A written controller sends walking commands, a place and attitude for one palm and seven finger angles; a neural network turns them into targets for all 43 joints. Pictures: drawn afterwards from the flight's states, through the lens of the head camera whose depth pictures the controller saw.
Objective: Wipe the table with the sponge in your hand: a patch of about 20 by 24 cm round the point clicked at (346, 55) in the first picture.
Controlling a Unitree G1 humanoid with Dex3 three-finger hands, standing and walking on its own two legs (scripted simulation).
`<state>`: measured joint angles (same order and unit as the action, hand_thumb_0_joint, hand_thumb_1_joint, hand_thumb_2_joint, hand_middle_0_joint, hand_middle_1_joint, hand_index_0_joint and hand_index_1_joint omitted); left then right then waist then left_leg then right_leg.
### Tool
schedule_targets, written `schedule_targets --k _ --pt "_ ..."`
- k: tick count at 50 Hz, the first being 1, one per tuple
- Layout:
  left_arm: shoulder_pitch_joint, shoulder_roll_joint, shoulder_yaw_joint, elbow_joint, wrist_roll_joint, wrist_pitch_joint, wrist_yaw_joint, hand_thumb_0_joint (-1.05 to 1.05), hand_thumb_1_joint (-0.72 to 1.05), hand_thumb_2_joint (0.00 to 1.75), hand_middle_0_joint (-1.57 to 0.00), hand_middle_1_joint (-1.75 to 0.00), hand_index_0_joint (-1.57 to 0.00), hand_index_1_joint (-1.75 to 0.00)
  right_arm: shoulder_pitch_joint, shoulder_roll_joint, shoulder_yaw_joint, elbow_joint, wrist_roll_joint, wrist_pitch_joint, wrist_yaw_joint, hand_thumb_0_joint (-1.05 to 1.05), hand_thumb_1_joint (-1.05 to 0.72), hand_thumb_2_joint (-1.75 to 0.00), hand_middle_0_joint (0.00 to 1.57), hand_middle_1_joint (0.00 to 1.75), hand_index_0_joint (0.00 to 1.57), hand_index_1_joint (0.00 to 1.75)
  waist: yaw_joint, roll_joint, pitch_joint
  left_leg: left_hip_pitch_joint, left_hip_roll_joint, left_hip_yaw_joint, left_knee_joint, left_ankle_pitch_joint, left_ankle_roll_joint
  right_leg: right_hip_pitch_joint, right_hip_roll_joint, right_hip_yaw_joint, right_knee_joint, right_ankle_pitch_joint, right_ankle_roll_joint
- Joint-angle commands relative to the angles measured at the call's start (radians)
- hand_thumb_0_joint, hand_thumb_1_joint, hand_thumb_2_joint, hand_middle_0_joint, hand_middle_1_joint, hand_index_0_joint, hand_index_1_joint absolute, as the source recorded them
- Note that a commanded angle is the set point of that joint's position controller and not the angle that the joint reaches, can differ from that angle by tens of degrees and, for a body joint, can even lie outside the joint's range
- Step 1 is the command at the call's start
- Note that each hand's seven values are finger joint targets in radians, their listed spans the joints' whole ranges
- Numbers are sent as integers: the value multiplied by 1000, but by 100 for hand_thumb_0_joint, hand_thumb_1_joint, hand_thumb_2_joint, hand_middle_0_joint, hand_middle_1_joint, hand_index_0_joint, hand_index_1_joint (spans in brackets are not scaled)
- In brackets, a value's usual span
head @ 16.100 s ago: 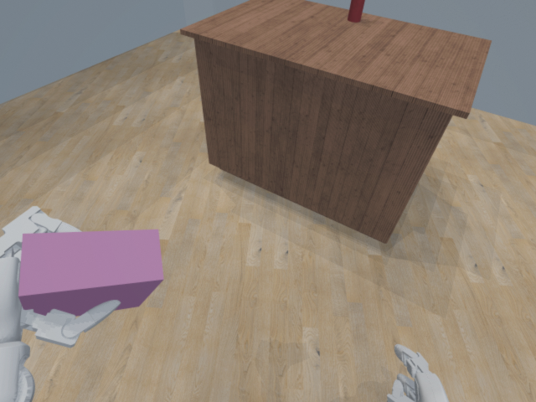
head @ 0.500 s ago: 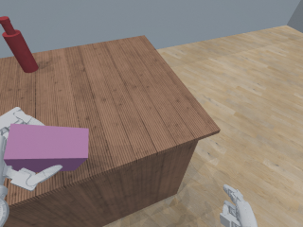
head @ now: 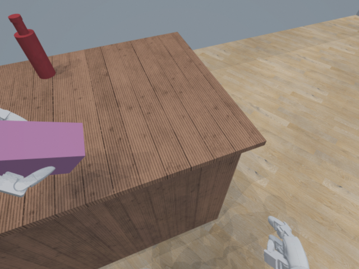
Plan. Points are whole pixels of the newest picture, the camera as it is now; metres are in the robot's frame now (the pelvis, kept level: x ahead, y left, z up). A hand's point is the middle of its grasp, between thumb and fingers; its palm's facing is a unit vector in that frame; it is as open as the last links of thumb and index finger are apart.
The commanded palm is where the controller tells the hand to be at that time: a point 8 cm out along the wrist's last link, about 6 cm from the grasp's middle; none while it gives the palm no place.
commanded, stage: come to a stop and stand still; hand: left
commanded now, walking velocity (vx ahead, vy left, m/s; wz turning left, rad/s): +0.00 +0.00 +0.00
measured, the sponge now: (50, 151) +0.26 +0.26 +0.17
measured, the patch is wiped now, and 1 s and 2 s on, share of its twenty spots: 0.00 0.00 0.00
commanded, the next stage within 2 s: look again from close up in 0.86 s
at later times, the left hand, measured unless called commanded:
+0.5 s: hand out of the picture +0.24 +0.33 +0.18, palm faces +0.36 -0.86 -0.37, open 10.0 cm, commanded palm +0.17 +0.37 +0.18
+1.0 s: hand out of the picture +0.23 +0.35 +0.16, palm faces +0.37 -0.83 -0.41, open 10.0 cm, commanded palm +0.17 +0.37 +0.18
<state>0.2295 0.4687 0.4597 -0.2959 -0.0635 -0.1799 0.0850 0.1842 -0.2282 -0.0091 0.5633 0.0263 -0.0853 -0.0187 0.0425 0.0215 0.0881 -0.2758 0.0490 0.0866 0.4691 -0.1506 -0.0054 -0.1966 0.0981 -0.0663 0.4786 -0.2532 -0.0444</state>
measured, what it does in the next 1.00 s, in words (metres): shifts its weight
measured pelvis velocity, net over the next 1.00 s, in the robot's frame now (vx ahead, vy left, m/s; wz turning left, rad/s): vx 0.02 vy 0.09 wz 0.01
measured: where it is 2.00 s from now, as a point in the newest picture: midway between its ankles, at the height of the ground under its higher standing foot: outside the picture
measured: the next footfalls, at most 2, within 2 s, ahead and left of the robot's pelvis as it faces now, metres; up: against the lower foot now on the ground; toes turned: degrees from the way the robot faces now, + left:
none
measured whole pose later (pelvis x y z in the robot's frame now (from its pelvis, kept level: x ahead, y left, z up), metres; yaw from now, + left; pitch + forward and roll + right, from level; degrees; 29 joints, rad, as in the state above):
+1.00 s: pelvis +0.02 +0.09 +0.01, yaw +1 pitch -1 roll -2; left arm 0.44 0.39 0.36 -0.47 -0.04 -0.19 0.10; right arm 0.18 -0.20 0.01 0.57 0.01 -0.09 -0.02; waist 0.03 -0.01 0.07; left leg -0.23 -0.09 0.03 0.41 -0.17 0.09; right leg -0.15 0.01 -0.02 0.38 -0.22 0.01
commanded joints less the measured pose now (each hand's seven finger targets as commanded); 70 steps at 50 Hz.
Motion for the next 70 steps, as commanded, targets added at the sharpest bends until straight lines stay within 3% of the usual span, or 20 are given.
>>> schedule_targets --k 1,3,4,5,8,11,15,21,24,30,32,35,42,44,49,53,60,61,64,70 --pt "193 -4 -88 -269 -2 -34 -8 0 10 130 -120 -160 -120 -160 -77 -93 -37 -189 19 -55 17 0 -90 -90 20 30 20 30 3 -134 -199 63 12 -63 41 -1 59 21 -202 194 -158 196 135" --pt "179 68 -25 -296 -2 -35 3 0 10 130 -120 -160 -120 -160 -89 -90 -30 -190 11 -61 3 0 -90 -90 20 30 20 30 4 -265 -145 22 -30 -66 90 -106 45 -51 -245 269 -263 -8 116" --pt "164 88 -2 -301 -2 -42 8 0 10 130 -120 -160 -120 -160 -86 -89 -27 -186 7 -66 -7 0 -90 -90 20 30 20 30 3 -285 -116 13 -45 -76 115 -119 38 -95 -264 300 -301 -125 90" --pt "144 167 69 -338 8 -48 26 0 10 130 -120 -160 -120 -160 -107 -95 -25 -172 5 -63 -20 0 -90 -90 20 30 20 30 10 -213 -109 39 -43 -79 115 -113 35 -142 -278 330 -314 -192 56" --pt "16 131 42 -411 6 -69 39 0 10 130 -120 -160 -120 -160 -89 -83 -11 -158 -17 -84 -38 0 -90 -90 20 30 20 30 -16 -41 -108 98 -46 -106 40 -101 39 -160 -265 300 -287 -266 -10" --pt "-74 124 15 -424 16 -82 52 0 10 130 -120 -160 -120 -160 -82 -98 -14 -133 -23 -103 -46 0 -90 -90 20 30 20 30 -17 121 -131 155 10 -174 -79 -140 62 -128 -184 224 -211 -190 10" --pt "-79 83 -18 -425 38 -93 45 0 10 130 -120 -160 -120 -160 -92 -99 -8 -143 -20 -129 -30 0 -90 -90 20 30 20 30 -10 202 -138 2 75 -273 -230 -331 86 54 -110 125 -67 -54 28" --pt "140 18 -45 -353 43 -93 29 0 10 130 -120 -160 -120 -160 -46 -103 -22 -140 -21 -125 -1 0 -90 -90 20 30 20 30 -14 74 -179 55 100 -324 -247 -184 44 41 -97 87 -69 8 22" --pt "166 50 -9 -348 37 -89 25 0 10 130 -120 -160 -120 -160 -42 -107 -28 -144 -22 -106 0 0 -90 -90 20 30 20 30 -18 46 -169 58 98 -309 -243 -97 2 38 -99 80 -83 24 21" --pt "99 127 44 -444 30 -91 32 0 10 130 -120 -160 -120 -160 -61 -96 -20 -147 -26 -93 -14 0 -90 -90 20 30 20 30 -21 94 -233 267 88 -259 -170 344 -60 -45 -96 49 -52 12 20" --pt "102 111 16 -468 27 -92 28 0 10 130 -120 -160 -120 -160 -38 -99 -25 -149 -33 -93 -10 0 -90 -90 20 30 20 30 -23 124 -260 324 94 -249 -135 496 -69 -60 -97 44 -38 -23 18" --pt "100 110 17 -502 31 -88 33 0 10 130 -120 -160 -120 -160 -59 -98 -24 -147 -24 -100 -2 0 -90 -90 20 30 20 30 -17 138 -282 359 88 -215 -95 558 -75 -58 -100 37 -48 3 11" --pt "180 73 12 -411 10 -73 34 0 10 130 -120 -160 -120 -160 -47 -110 -40 -149 -14 -74 -1 0 -90 -90 20 30 20 30 -24 79 -223 188 71 -237 -136 292 -94 48 -115 49 -87 52 2" --pt "173 73 16 -388 10 -73 33 0 10 130 -120 -160 -120 -160 -54 -109 -40 -149 -11 -66 -8 0 -90 -90 20 30 20 30 -23 60 -204 137 69 -236 -159 155 -76 67 -124 61 -100 66 6" --pt "120 64 -10 -383 15 -77 35 0 10 130 -120 -160 -120 -160 -69 -107 -36 -150 -9 -65 -20 0 -90 -90 20 30 20 30 -25 43 -192 102 55 -237 -183 32 -43 87 -134 80 -114 98 12" --pt "86 59 -30 -391 23 -84 40 0 10 130 -120 -160 -120 -160 -78 -112 -28 -145 -15 -75 -26 0 -90 -90 20 30 20 30 -21 82 -175 70 52 -250 -209 -63 -19 93 -132 93 -122 82 13" --pt "115 90 14 -373 21 -82 50 0 10 130 -120 -160 -120 -160 -95 -106 -26 -139 -9 -79 -30 0 -90 -90 20 30 20 30 -22 18 -174 90 17 -210 -120 -30 21 53 -173 152 -191 104 -2" --pt "138 49 -21 -343 10 -83 44 0 10 130 -120 -160 -120 -160 -84 -103 -20 -138 -15 -74 -29 0 -90 -90 20 30 20 30 -23 4 -179 95 16 -212 -114 -17 28 54 -175 143 -199 103 -1" --pt "129 63 -16 -365 5 -81 39 0 10 130 -120 -160 -120 -160 -83 -106 -27 -144 -7 -77 -28 0 -90 -90 20 30 20 30 -26 40 -184 108 17 -211 -102 20 28 49 -180 157 -193 136 -3" --pt "121 92 10 -374 -3 -71 42 0 10 130 -120 -160 -120 -160 -98 -99 -20 -138 -8 -73 -38 0 -90 -90 20 30 20 30 -23 20 -201 146 48 -220 -147 64 21 48 -143 118 -164 146 15"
